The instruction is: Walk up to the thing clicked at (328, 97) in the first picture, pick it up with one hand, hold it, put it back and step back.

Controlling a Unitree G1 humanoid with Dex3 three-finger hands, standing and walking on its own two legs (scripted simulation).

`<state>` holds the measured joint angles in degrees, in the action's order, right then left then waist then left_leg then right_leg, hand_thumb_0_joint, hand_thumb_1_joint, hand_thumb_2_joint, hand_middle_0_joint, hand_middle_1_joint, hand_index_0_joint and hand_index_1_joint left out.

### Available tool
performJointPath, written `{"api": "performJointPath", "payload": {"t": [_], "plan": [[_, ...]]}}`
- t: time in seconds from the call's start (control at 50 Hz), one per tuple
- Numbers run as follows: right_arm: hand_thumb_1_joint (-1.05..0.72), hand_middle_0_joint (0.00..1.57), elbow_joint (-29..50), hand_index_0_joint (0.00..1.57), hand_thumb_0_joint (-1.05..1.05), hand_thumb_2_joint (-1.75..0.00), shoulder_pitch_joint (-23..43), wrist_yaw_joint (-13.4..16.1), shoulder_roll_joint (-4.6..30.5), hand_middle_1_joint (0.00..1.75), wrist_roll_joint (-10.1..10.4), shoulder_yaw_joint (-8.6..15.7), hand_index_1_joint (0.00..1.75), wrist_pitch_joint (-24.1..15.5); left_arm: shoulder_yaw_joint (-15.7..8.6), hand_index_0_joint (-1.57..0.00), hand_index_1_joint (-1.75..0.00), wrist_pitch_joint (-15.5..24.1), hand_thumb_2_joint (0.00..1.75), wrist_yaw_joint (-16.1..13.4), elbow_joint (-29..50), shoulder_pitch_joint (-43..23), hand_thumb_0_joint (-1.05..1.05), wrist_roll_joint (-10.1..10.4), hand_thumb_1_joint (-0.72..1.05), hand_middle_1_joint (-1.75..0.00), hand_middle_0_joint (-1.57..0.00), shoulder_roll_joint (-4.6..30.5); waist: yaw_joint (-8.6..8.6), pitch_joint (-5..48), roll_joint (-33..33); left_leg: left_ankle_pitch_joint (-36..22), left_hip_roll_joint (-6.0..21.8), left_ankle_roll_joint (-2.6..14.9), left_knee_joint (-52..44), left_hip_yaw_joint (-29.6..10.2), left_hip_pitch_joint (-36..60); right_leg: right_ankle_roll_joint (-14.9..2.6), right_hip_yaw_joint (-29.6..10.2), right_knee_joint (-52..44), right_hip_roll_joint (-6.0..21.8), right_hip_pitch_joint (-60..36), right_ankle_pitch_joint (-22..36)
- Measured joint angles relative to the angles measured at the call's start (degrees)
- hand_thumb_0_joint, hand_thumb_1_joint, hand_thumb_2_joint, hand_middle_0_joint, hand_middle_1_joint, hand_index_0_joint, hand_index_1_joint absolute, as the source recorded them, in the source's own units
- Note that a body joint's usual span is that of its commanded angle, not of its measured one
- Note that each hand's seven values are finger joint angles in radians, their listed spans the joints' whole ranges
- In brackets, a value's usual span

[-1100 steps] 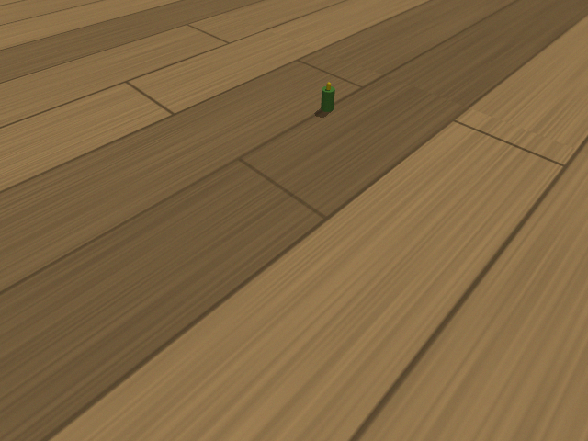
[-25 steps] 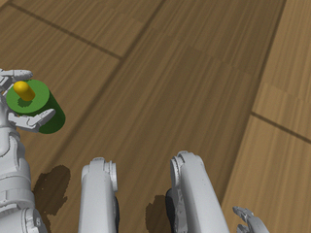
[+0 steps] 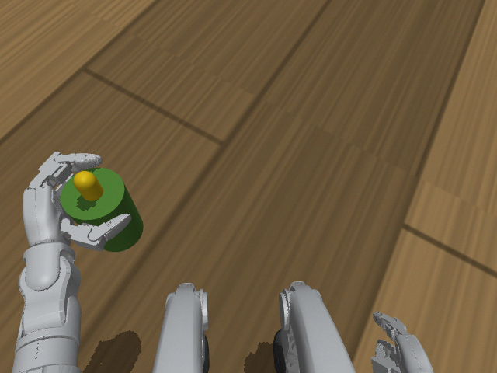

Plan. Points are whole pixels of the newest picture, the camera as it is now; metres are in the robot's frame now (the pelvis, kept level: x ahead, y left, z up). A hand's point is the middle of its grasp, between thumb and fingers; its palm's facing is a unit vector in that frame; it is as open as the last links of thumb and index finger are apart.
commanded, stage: lift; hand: left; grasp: from the side
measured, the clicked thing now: (103, 207) +0.39 +0.23 -0.03
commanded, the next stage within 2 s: hold in 1.38 s
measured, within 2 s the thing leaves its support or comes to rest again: neither
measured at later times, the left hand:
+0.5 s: hand (65, 176) +0.36 +0.21 +0.13, palm faces +0.24 -0.97 -0.06, open 11.1 cm
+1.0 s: hand (59, 133) +0.38 +0.19 +0.18, palm faces +0.25 -0.97 -0.05, open 11.1 cm
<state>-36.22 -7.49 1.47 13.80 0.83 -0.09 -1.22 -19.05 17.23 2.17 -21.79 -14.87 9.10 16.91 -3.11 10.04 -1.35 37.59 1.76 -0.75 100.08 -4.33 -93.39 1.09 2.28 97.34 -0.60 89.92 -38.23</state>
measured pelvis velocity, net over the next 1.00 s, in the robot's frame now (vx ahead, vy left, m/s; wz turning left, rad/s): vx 0.05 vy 0.00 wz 0.05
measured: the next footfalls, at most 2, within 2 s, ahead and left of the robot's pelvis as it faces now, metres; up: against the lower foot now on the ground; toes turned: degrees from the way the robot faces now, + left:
none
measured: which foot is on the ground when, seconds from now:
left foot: down 0.00-1.00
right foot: down 0.00-1.00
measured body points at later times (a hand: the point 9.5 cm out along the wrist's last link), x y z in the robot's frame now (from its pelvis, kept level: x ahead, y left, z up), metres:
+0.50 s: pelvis +0.02 +0.00 +0.12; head +0.12 +0.03 +0.56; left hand +0.35 +0.26 +0.13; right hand +0.17 -0.24 +0.01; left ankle +0.06 +0.12 -0.51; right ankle +0.06 -0.13 -0.51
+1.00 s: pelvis +0.05 +0.00 +0.16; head +0.12 +0.01 +0.61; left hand +0.36 +0.24 +0.19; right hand +0.18 -0.24 +0.05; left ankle +0.06 +0.12 -0.51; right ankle +0.06 -0.13 -0.51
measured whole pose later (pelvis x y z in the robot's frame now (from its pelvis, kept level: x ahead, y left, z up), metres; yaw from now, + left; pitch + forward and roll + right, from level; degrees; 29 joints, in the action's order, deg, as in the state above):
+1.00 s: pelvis +0.05 +0.00 +0.16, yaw +3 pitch +13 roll -2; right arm -37.9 -12.9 2.8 11.9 -0.6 -1.4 -1.9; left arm -8.1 18.6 -4.4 -24.7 -7.7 7.0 10.4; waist -2.1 4.5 -0.7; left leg 27.7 1.7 -0.9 60.2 -2.5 -45.3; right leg 0.7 1.7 57.7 0.0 42.3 -28.1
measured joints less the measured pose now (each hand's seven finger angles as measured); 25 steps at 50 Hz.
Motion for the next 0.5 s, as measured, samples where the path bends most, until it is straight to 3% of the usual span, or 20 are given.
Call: {"api": "performJointPath", "payload": {"t": [0.2, 0.28, 0.42, 0.5], "plan": [[-0.93, 0.21, -1.1, 0.21, 0.0, -0.9, -1.8, 1.1, -1.1, 0.3, 0.2, -0.6, 0.3, -1.3, 4.5, -0.67, -0.99, -1.2, 1.07, -2.6, 1.9, 4.6, 0.0, 0.0, -0.52, -0.98, -0.61, -1.1, 0.9, 0.2, -0.5, -2.2, 0.0, 0.06, -12.3, 0.1, 15.6, -0.09, 0.4, -12.8, 0.2, -15.9, 2.4], [-0.92, 0.21, -0.8, 0.21, 0.0, -0.9, -2.4, 1.1, -1.0, 0.3, 0.2, -0.5, 0.3, -1.6, 6.0, -0.67, -0.99, -1.4, 1.07, -2.9, -0.1, 4.3, 0.0, -1.3, -0.52, -0.98, -0.61, -1.2, 0.67, -0.6, -0.3, -3.5, 0.0, 0.07, -16.8, 0.4, 20.9, -0.09, 0.2, -17.2, 0.3, -21.2, 3.8], [-0.92, 0.21, -0.8, 0.21, 0.0, -0.9, -4.1, 0.8, -0.7, 0.3, 0.0, -0.4, 0.3, -2.1, 7.4, -0.67, -0.99, -0.3, 1.07, -3.5, -1.2, 5.7, 0.0, -0.9, -0.52, -0.98, -0.61, -3.5, 0.49, -1.9, 0.2, -5.7, -0.1, 0.16, -23.4, 0.8, 28.4, -0.05, 0.0, -23.8, 0.4, -28.5, 6.0], [-0.92, 0.21, -1.0, 0.21, 0.0, -0.9, -4.7, 0.8, -0.8, 0.3, -0.4, -0.6, 0.3, -2.0, 8.1, -0.67, -0.99, 0.7, 1.07, -4.3, -1.4, 6.9, 0.0, -1.7, -0.52, -0.98, -0.61, -4.4, 0.5, -2.7, 0.5, -6.6, -0.2, 0.18, -26.5, 1.1, 31.8, -0.05, -0.2, -26.7, 0.6, -31.8, 6.8]]}}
